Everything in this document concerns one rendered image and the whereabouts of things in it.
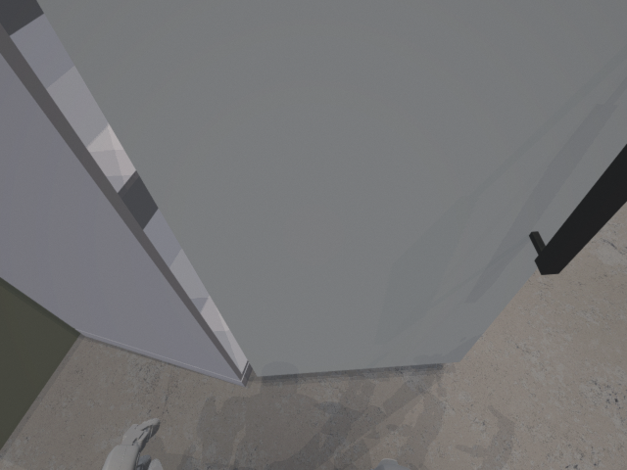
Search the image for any handle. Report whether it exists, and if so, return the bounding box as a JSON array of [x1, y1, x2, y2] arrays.
[[529, 144, 627, 275]]

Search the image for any left robot hand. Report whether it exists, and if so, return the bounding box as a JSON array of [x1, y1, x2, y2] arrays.
[[102, 418, 163, 470]]

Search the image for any fridge door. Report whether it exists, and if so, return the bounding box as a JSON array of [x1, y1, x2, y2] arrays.
[[36, 0, 627, 377]]

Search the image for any right robot shin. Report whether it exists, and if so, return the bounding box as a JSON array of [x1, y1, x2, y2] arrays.
[[378, 458, 399, 466]]

